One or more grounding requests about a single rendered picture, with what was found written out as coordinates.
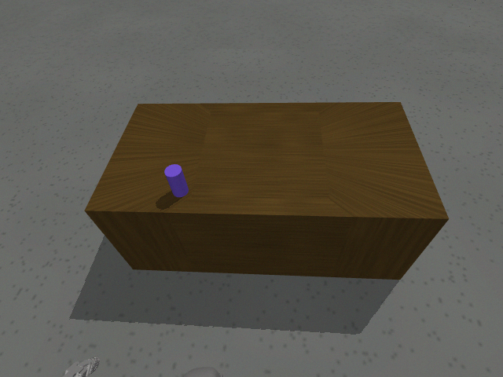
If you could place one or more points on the left robot hand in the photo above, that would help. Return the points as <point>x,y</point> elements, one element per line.
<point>82,369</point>

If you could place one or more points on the can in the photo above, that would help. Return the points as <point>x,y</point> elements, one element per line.
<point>176,180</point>

